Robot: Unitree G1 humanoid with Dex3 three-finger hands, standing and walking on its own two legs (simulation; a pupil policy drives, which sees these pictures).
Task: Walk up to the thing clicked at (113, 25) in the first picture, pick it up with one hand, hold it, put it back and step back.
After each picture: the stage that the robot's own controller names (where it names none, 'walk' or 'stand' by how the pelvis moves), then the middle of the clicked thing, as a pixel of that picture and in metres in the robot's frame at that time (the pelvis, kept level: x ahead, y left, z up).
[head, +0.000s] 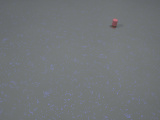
stand; (114, 23) +1.83 -0.46 -0.72
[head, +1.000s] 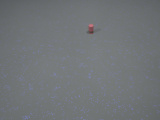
walk; (91, 29) +1.75 +0.00 -0.70
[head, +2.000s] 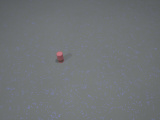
walk; (60, 57) +1.15 +0.28 -0.72
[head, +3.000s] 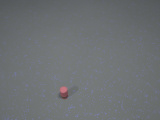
walk; (64, 92) +0.73 +0.20 -0.71
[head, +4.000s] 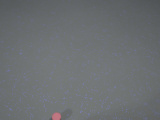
walk; (56, 119) +0.48 +0.13 -0.70
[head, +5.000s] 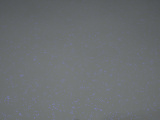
stand; out of the picture +0.43 +0.13 -0.71
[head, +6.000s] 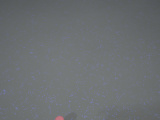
stand; out of the picture +0.44 +0.14 -0.71
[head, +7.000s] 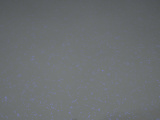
stand; out of the picture +0.42 +0.14 -0.72
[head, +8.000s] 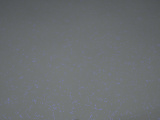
stand; out of the picture +0.44 +0.14 -0.72
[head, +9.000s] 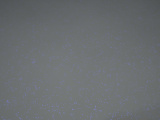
stand; out of the picture +0.42 +0.14 -0.73
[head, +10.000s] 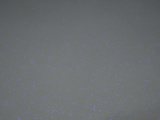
stand; out of the picture +0.41 +0.15 -0.73
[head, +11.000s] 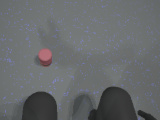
go down; (45, 58) +0.51 +0.13 -0.38
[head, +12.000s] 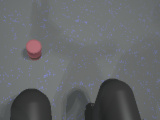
approach; (34, 50) +0.53 +0.14 -0.33
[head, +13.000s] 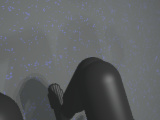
close in; out of the picture +0.52 +0.20 -0.24
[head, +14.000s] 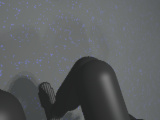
close; out of the picture +0.52 +0.21 -0.25
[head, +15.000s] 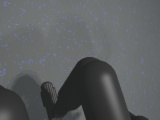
lift; out of the picture +0.48 +0.17 -0.26
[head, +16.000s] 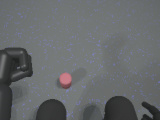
lift; (65, 81) +0.44 +0.07 -0.43
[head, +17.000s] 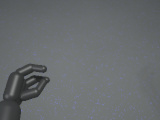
go down; out of the picture +0.38 +0.07 -0.68
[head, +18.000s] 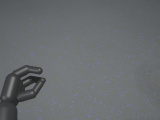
close; out of the picture +0.38 +0.09 -0.69
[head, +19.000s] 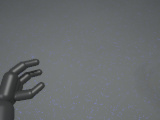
stand; out of the picture +0.38 +0.09 -0.68
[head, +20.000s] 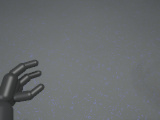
stand; out of the picture +0.38 +0.09 -0.68
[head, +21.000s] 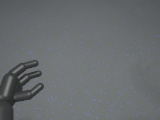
stand; out of the picture +0.38 +0.09 -0.68
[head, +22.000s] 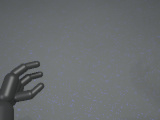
stand; out of the picture +0.37 +0.09 -0.68
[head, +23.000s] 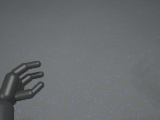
stand; out of the picture +0.37 +0.09 -0.69
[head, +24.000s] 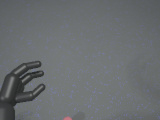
stand; out of the picture +0.39 +0.08 -0.66
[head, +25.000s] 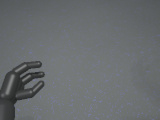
stand; out of the picture +0.37 +0.09 -0.68
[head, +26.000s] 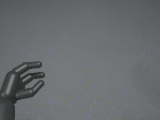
stand; out of the picture +0.37 +0.08 -0.69
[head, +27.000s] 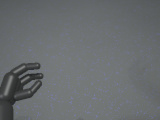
stand; out of the picture +0.38 +0.08 -0.68
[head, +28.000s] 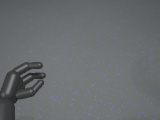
stand; out of the picture +0.37 +0.08 -0.68
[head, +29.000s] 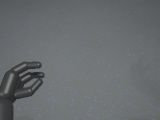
stand; out of the picture +0.37 +0.08 -0.69
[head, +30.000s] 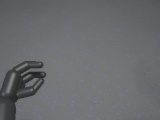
close; out of the picture +0.37 +0.08 -0.68
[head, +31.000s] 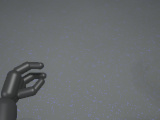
close; out of the picture +0.37 +0.09 -0.68
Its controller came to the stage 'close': yes
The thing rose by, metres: 0.00
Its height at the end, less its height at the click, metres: +0.00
